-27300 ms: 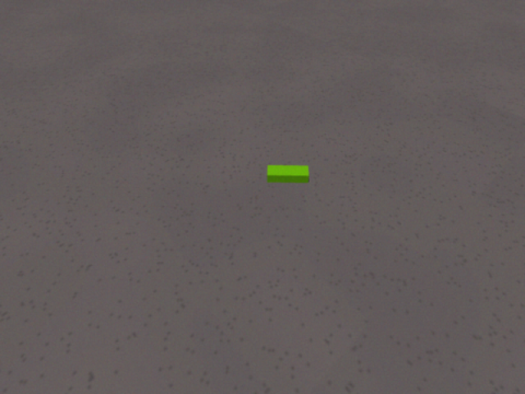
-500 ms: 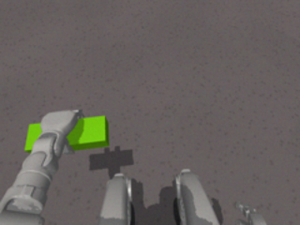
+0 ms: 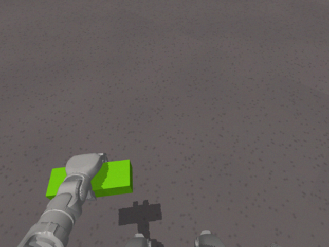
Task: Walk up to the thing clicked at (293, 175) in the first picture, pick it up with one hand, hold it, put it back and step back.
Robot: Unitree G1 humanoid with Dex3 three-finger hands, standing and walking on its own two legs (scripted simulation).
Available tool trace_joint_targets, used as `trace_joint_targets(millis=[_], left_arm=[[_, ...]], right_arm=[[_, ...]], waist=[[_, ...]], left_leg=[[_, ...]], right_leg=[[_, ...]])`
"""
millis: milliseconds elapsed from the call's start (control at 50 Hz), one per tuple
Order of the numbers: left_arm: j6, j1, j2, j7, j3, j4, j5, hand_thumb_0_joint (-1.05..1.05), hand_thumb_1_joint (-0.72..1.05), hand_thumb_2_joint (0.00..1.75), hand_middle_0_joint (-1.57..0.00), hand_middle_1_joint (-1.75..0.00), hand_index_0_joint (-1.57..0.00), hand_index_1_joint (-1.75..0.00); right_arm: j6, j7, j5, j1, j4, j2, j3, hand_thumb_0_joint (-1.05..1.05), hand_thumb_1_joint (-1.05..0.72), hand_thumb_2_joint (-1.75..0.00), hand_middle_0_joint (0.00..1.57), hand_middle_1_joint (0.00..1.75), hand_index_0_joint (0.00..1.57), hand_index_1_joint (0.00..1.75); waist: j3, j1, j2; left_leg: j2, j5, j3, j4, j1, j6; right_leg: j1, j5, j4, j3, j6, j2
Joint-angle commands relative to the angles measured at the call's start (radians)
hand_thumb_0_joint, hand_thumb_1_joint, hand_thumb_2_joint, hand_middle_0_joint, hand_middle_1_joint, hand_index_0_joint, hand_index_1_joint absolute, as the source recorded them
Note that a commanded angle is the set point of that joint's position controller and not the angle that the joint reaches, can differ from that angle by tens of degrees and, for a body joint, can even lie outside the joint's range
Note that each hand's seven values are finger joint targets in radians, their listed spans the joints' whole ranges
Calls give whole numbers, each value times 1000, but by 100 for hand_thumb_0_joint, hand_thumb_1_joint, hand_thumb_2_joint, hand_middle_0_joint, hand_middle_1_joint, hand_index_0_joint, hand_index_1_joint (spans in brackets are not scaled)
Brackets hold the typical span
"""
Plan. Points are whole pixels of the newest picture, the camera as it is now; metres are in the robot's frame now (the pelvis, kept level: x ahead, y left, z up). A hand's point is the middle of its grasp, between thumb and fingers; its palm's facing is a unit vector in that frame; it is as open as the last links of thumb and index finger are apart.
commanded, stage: lift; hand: left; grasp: from above
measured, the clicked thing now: (92, 180) +0.34 +0.23 -0.10
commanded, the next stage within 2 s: hold in 0.24 s
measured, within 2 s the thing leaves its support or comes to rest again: neither
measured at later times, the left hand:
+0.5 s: hand (83, 164) +0.35 +0.23 -0.02, palm faces -0.46 -0.05 -0.89, open 10.8 cm
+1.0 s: hand (81, 158) +0.35 +0.22 +0.01, palm faces -0.45 -0.04 -0.89, open 10.8 cm
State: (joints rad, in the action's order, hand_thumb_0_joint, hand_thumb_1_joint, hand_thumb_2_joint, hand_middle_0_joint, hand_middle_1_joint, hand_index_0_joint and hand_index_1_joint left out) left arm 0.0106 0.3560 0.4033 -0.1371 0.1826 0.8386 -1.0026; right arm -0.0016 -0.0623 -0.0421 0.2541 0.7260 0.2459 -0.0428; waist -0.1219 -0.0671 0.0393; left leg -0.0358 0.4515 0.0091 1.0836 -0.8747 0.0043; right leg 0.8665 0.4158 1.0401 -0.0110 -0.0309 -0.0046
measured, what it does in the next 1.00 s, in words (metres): rises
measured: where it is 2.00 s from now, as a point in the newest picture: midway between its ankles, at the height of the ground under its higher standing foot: outside the picture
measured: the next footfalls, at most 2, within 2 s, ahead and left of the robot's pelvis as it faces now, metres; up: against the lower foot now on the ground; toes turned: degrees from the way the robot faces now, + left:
none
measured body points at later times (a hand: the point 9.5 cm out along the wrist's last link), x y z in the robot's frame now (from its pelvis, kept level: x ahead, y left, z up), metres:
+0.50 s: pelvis +0.04 +0.01 +0.05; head +0.08 +0.00 +0.50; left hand +0.37 +0.23 +0.03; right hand +0.14 -0.26 -0.07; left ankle +0.04 +0.12 -0.66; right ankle +0.05 -0.14 -0.66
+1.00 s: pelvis +0.05 +0.00 +0.06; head +0.07 -0.02 +0.51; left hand +0.37 +0.22 +0.06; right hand +0.17 -0.26 -0.06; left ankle +0.04 +0.12 -0.66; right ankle +0.05 -0.14 -0.66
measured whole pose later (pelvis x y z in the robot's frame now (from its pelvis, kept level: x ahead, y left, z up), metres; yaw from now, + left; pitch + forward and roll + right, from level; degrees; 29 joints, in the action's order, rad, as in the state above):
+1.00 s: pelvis +0.05 +0.00 +0.06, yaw -1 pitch +5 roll +0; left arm 0.01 0.26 0.40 -0.02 0.22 0.68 -1.00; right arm 0.07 -0.04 -0.06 0.23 0.68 0.25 -0.06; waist -0.06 -0.01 0.05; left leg -0.02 0.34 -0.03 0.64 -0.40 0.00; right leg 0.42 0.31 0.63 -0.04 -0.03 -0.02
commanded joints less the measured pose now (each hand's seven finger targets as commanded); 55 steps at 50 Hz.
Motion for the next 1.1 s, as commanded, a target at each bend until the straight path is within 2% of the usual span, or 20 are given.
trace_joint_targets(millis=[0, 80, 120, 180, 240, 300, 380, 440, 460, 500, 580, 700, 740, 780, 800, 880, 940, 1020, 1040, 1080], left_arm=[[7, 296, 216, -46, -86, -146, 2, 0, 60, 85, -93, -81, -95, -79], [9, 288, 187, -46, -73, -168, 6, 0, 59, 84, -91, -82, -93, -79], [11, 300, 215, -50, -88, -187, -1, 0, 58, 84, -91, -81, -93, -78], [12, 321, 175, -43, -58, -195, 8, 0, 58, 84, -90, -82, -93, -79], [14, 277, 187, -37, -71, -177, 9, 0, 57, 82, -89, -80, -92, -77], [16, 294, 156, -25, -42, -203, 12, 0, 59, 83, -91, -82, -94, -79], [10, 289, 194, -6, -61, -218, 8, 0, 54, 81, -87, -80, -90, -77], [4, 287, 188, 15, -53, -229, -3, 0, 56, 82, -88, -82, -91, -78], [-1, 286, 206, 16, -64, -248, -5, 0, 54, 83, -87, -80, -90, -78], [1, 263, 180, 19, -54, -238, -5, 0, 53, 86, -87, -82, -89, -79], [3, 280, 181, 28, -56, -269, 1, 0, 55, 85, -88, -80, -90, -78], [6, 239, 189, 56, -59, -285, -2, 0, 57, 89, -90, -82, -92, -80], [7, 222, 183, 66, -54, -296, 0, 0, 58, 84, -89, -81, -92, -78], [5, 241, 211, 68, -77, -328, 4, 0, 57, 87, -89, -83, -92, -80], [5, 232, 181, 71, -60, -330, 7, 0, 57, 88, -89, -83, -91, -81], [3, 231, 202, 70, -76, -350, 1, 0, 57, 86, -88, -83, -91, -80], [2, 225, 191, 78, -63, -350, 4, 0, 57, 88, -89, -83, -92, -80], [2, 219, 182, 86, -55, -377, 10, 0, 59, 89, -90, -85, -93, -82], [1, 218, 209, 84, -79, -372, 11, 0, 58, 89, -90, -84, -92, -81], [1, 189, 179, 93, -55, -361, 8, 0, 58, 89, -90, -84, -92, -82]], right_arm=[[-40, -6, 4, -2, -100, 141, -44, 0, -90, -90, 20, 30, 20, 30], [-38, -3, 3, -4, -101, 137, -45, 0, -90, -90, 20, 30, 20, 30], [-34, -4, 0, -2, -99, 143, -51, 0, -90, -90, 20, 30, 20, 30], [-32, -3, 3, 0, -89, 135, -47, 0, -90, -90, 20, 30, 20, 30], [-28, -1, 0, 1, -94, 141, -54, 0, -89, -90, 20, 30, 20, 30], [-22, 2, -2, -5, -96, 140, -53, 0, -89, -90, 20, 30, 20, 30], [-16, 3, -3, -14, -103, 145, -55, 0, -89, -89, 20, 30, 20, 30], [-9, 3, -5, -13, -107, 143, -54, 0, -90, -90, 20, 30, 20, 30], [-6, 4, -6, -16, -111, 146, -55, 0, -89, -90, 20, 30, 20, 30], [-2, 8, -6, -18, -113, 143, -54, 0, -89, -90, 20, 30, 20, 30], [5, 11, -7, -12, -117, 148, -58, 0, -89, -89, 20, 30, 20, 30], [17, 16, -10, -38, -143, 148, -60, 0, -89, -90, 20, 30, 20, 30], [18, 17, -11, -39, -146, 148, -59, 0, -89, -89, 20, 30, 20, 30], [24, 15, -10, -44, -150, 146, -59, 0, -89, -90, 20, 30, 20, 30], [25, 16, -11, -37, -153, 144, -58, 0, -89, -89, 20, 30, 20, 30], [31, 14, -12, -51, -158, 147, -58, 0, -89, -89, 20, 30, 20, 30], [32, 13, -13, -60, -163, 146, -56, 0, -89, -90, 20, 30, 20, 30], [36, 12, -14, -71, -170, 140, -50, 0, -89, -90, 20, 30, 20, 30], [38, 10, -15, -79, -170, 144, -52, 0, -89, -90, 20, 30, 20, 30], [41, 11, -16, -82, -178, 141, -49, 0, -89, -90, 20, 30, 20, 30]], waist=[[-267, 3, -17], [-283, 11, -2], [-284, 17, 7], [-264, 4, 10], [-257, 16, 2], [-244, 16, 7], [-247, 24, 12], [-245, 23, 6], [-257, 38, 4], [-251, 32, 1], [-241, 31, 12], [-219, 53, 7], [-232, 44, -24], [-240, 55, 11], [-236, 46, -5], [-218, 56, 2], [-210, 46, -16], [-201, 53, -22], [-203, 60, -5], [-182, 59, -29]], left_leg=[[48, -110, -7, -236, 235, -20], [46, -162, -7, -288, 320, -14], [46, -192, -9, -313, 361, -11], [41, -227, -6, -341, 391, -8], [41, -260, -9, -370, 428, -6], [38, -288, -9, -397, 467, -4], [43, -325, -18, -417, 494, -4], [42, -377, -19, -426, 511, -5], [43, -389, -19, -436, 531, -4], [44, -416, -23, -441, 548, -3], [38, -463, -22, -457, 570, 1], [45, -446, -32, -478, 572, -4], [48, -473, -31, -475, 578, -7], [46, -486, -34, -481, 590, -6], [42, -492, -31, -484, 595, -6], [41, -478, -31, -505, 610, -4], [48, -471, -40, -508, 614, -12], [51, -451, -43, -522, 623, -15], [49, -451, -44, -530, 631, -13], [48, -443, -41, -540, 633, -14]], right_leg=[[-232, -91, -245, 1, 35, 33], [-294, -143, -281, 4, 36, 34], [-318, -169, -302, 3, 37, 34], [-326, -198, -324, 7, 38, 37], [-355, -220, -345, 11, 40, 38], [-368, -241, -367, 14, 42, 42], [-414, -270, -392, 11, 41, 41], [-438, -314, -398, 11, 41, 43], [-461, -323, -403, 12, 42, 43], [-465, -347, -408, 11, 44, 42], [-477, -377, -416, 17, 43, 48], [-516, -372, -445, 11, 42, 43], [-547, -407, -443, 9, 38, 42], [-550, -415, -449, 9, 38, 42], [-543, -415, -444, 9, 39, 44], [-554, -399, -464, 12, 39, 44], [-560, -412, -475, 6, 35, 38], [-570, -401, -491, 3, 32, 34], [-577, -393, -495, 6, 33, 35], [-578, -382, -501, 8, 35, 36]])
